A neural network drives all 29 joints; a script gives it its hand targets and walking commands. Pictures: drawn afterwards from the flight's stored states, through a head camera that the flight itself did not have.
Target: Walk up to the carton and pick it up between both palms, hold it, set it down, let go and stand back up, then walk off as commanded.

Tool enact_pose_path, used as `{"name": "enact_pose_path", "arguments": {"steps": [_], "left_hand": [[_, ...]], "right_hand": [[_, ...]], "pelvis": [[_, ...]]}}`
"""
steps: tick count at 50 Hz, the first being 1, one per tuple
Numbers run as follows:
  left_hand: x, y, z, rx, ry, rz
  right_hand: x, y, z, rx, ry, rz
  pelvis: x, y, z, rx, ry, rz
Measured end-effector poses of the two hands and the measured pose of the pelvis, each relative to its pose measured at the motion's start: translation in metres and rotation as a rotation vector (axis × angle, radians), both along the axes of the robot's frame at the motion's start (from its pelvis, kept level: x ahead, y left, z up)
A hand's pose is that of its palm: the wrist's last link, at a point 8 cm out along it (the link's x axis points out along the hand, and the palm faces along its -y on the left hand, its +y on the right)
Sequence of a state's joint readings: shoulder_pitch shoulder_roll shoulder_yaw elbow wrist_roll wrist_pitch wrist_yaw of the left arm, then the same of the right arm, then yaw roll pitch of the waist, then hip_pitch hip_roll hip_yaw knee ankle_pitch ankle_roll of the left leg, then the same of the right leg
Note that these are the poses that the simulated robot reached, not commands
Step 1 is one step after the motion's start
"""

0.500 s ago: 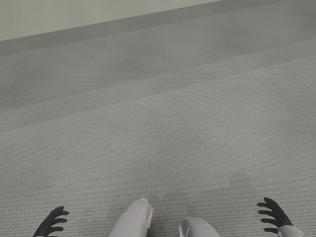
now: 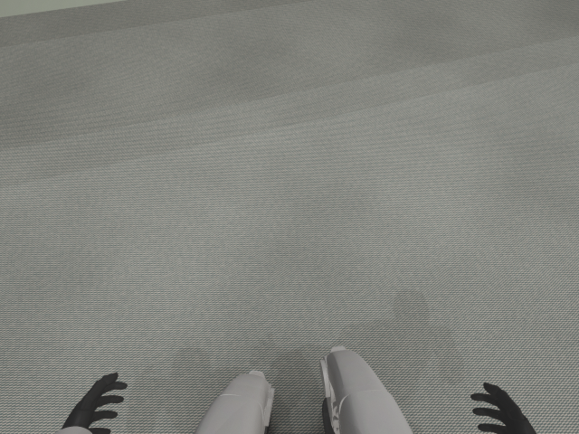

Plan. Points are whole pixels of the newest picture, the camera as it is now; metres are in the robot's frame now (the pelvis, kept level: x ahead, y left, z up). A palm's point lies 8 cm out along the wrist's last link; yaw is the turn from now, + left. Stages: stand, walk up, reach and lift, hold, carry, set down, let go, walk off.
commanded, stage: walk up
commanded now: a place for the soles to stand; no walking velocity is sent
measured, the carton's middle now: out of the picture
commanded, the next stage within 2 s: none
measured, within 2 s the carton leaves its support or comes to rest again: neither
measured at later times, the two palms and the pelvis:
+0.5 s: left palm out of the picture -0.04 +0.29 -0.09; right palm out of the picture -0.03 -0.31 -0.10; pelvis -0.15 -0.01 +0.01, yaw -5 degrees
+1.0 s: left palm out of the picture -0.13 +0.30 -0.10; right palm out of the picture -0.25 -0.30 -0.10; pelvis -0.31 +0.03 -0.01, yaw -18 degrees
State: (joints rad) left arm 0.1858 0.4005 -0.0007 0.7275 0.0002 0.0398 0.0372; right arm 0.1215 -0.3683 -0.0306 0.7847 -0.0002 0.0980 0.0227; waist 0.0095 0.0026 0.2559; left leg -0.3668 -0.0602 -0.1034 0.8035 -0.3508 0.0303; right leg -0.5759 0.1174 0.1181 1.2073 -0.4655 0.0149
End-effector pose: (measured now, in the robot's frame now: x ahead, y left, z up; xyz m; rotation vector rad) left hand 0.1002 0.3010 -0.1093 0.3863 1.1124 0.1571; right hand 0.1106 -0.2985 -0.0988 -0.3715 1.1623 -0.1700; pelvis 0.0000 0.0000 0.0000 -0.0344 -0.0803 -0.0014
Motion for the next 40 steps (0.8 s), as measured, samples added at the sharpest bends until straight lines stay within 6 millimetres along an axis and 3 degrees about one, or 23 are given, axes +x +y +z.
{"name": "enact_pose_path", "arguments": {"steps": [5,10,16,20,25,32,40], "left_hand": [[-0.018,0.01,0.005,0.025,-0.032,-0.036],[-0.04,0.004,0.008,0.047,-0.046,-0.08],[-0.095,-0.016,0.015,0.044,-0.016,-0.074],[-0.117,-0.021,0.023,0.035,-0.008,-0.075],[-0.144,-0.014,0.019,0.034,0.013,-0.079],[-0.187,0.011,-0.005,0.007,0.067,-0.076],[-0.205,0.021,-0.001,0.009,0.038,-0.156]], "right_hand": [[-0.023,-0.002,0.008,-0.016,-0.065,-0.018],[-0.045,-0.012,0.009,0.0,-0.136,-0.039],[-0.084,-0.021,0.002,0.029,-0.137,-0.07],[-0.111,-0.017,0.001,0.045,-0.112,-0.08],[-0.141,-0.009,-0.003,0.04,-0.071,-0.08],[-0.193,0.017,-0.007,0.007,-0.04,-0.078],[-0.259,0.023,0.007,-0.024,-0.084,-0.161]], "pelvis": [[-0.031,0.001,-0.001,-0.008,-0.035,-0.026],[-0.064,-0.007,-0.005,-0.001,-0.06,-0.066],[-0.102,-0.017,-0.001,0.03,-0.072,-0.084],[-0.121,-0.014,0.006,0.035,-0.046,-0.091],[-0.15,-0.005,0.007,0.028,0.016,-0.092],[-0.193,0.023,-0.002,0.012,0.048,-0.099],[-0.238,0.039,0.002,0.003,-0.009,-0.179]]}}
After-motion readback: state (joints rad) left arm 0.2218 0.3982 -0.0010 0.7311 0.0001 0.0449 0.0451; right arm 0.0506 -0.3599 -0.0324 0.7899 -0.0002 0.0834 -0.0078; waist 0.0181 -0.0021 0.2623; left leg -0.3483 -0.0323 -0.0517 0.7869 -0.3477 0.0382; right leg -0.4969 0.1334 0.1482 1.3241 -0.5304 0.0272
